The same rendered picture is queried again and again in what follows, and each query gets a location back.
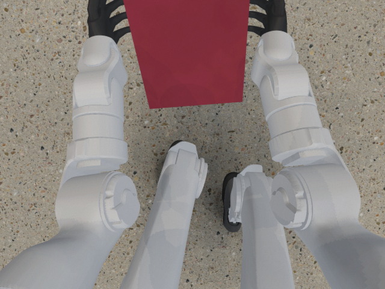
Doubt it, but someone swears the robot foot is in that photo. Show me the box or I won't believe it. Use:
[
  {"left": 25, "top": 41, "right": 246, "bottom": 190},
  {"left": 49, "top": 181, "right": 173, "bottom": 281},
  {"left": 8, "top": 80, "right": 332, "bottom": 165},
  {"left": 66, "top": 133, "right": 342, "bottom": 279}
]
[
  {"left": 222, "top": 172, "right": 241, "bottom": 232},
  {"left": 169, "top": 140, "right": 183, "bottom": 149}
]

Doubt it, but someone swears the right robot foot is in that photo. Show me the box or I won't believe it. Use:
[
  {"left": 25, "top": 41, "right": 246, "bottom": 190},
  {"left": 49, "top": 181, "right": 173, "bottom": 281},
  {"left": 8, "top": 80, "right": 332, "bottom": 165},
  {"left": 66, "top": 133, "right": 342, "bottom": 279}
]
[{"left": 222, "top": 172, "right": 241, "bottom": 232}]

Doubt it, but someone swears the right robot upper arm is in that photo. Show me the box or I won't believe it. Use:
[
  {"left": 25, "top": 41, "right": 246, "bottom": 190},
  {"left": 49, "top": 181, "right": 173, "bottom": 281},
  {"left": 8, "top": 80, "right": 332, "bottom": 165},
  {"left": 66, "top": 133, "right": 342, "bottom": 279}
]
[{"left": 270, "top": 163, "right": 385, "bottom": 289}]

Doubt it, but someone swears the carton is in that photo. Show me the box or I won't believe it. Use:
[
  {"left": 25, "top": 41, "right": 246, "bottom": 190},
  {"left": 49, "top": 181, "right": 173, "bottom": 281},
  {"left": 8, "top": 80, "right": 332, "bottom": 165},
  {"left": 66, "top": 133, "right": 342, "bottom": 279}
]
[{"left": 123, "top": 0, "right": 250, "bottom": 109}]

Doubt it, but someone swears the left robot upper arm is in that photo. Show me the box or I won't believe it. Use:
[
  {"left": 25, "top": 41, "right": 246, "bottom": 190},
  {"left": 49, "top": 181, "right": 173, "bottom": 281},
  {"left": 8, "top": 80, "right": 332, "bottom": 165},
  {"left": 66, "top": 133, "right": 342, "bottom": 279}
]
[{"left": 0, "top": 171, "right": 140, "bottom": 289}]

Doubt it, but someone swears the right robot hand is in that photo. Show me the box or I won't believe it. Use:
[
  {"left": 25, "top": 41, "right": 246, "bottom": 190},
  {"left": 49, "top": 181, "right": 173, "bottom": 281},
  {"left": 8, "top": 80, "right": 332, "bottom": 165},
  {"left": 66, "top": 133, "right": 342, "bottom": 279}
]
[{"left": 248, "top": 0, "right": 287, "bottom": 36}]

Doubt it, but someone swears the robot right forearm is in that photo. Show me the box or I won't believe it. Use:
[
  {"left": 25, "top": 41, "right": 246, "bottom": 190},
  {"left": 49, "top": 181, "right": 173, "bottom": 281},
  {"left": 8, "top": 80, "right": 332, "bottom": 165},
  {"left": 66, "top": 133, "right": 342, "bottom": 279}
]
[{"left": 250, "top": 31, "right": 361, "bottom": 204}]

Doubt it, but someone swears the left robot foot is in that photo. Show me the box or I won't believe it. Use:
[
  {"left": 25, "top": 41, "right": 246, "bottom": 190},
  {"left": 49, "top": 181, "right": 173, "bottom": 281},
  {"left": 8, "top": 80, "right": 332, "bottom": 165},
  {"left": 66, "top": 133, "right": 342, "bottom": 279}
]
[{"left": 169, "top": 140, "right": 183, "bottom": 149}]

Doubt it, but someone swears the robot left forearm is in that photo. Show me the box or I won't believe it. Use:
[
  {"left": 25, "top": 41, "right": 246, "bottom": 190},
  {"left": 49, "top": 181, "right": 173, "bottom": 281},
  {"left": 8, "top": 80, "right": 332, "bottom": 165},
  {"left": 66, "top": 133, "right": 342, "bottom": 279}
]
[{"left": 55, "top": 36, "right": 128, "bottom": 215}]

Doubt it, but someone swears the left robot hand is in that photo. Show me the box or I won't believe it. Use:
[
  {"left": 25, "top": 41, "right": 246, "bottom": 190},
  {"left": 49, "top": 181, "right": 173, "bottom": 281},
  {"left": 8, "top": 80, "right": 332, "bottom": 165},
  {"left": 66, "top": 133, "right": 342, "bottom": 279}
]
[{"left": 87, "top": 0, "right": 131, "bottom": 44}]

